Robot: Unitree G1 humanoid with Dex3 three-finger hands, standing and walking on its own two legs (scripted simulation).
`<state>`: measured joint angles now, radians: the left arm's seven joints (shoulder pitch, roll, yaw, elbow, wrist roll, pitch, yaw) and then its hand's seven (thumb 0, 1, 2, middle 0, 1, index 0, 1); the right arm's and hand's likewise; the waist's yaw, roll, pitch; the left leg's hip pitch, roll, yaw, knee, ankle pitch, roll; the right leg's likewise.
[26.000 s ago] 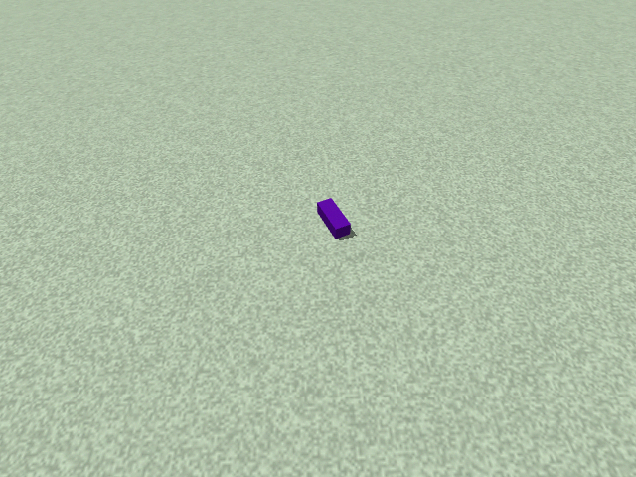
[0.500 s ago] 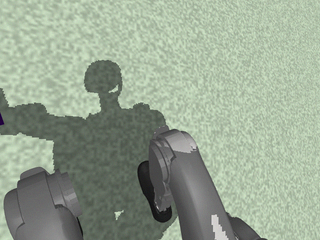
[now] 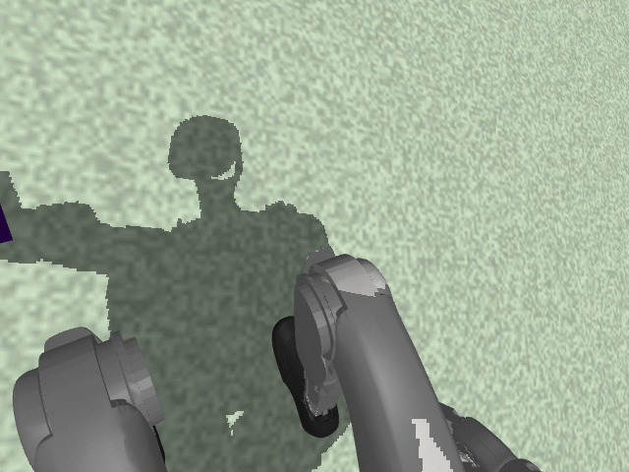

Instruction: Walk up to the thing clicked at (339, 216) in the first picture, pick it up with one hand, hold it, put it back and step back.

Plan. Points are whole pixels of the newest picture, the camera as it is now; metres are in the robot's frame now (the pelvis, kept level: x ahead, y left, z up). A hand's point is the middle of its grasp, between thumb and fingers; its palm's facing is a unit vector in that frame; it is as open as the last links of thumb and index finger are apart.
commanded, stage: open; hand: left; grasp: from above
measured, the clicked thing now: out of the picture +0.45 +0.35 -0.27
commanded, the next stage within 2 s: withdraw in 0.18 s
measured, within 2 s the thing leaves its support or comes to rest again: neither
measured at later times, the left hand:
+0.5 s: hand out of the picture +0.45 +0.35 -0.22, palm faces -0.40 -0.13 -0.91, open 14.0 cm
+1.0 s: hand out of the picture +0.44 +0.37 -0.04, palm faces -0.52 -0.12 -0.85, open 13.9 cm
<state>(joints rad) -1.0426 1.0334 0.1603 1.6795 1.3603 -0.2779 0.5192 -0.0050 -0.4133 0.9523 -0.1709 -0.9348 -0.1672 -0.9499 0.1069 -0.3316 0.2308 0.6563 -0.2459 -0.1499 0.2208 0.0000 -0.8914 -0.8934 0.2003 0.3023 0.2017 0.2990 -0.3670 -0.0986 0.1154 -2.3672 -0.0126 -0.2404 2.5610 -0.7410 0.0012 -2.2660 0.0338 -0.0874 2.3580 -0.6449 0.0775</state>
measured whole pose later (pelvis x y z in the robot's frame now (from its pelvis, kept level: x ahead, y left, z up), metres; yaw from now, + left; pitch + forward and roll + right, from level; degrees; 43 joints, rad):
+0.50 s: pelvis +0.00 +0.00 +0.00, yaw +0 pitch +31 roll -14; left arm -1.04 1.02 0.18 1.62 1.37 -0.27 0.54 -0.01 -0.52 1.01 -0.08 -1.03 -0.09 -1.03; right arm 0.13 -0.32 0.22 0.66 -0.25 -0.15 0.23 0.00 -0.90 -0.89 0.20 0.30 0.20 0.30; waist -0.35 -0.09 0.09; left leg -2.37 -0.01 -0.24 2.56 -0.74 -0.01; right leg -2.28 0.03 -0.08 2.36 -0.65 0.07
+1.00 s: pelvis -0.01 -0.01 +0.07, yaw +7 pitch +35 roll -9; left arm -1.03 0.85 0.03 1.27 1.16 -0.22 0.02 0.00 -0.53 1.04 -0.10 -1.04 -0.09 -1.06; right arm 0.15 -0.32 0.08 0.61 -0.08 0.04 0.12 0.00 -0.91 -0.90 0.20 0.30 0.20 0.30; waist -0.24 0.03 -0.06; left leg -2.21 -0.01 -0.13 2.26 -0.67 0.00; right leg -2.14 -0.02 -0.02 2.15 -0.62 0.06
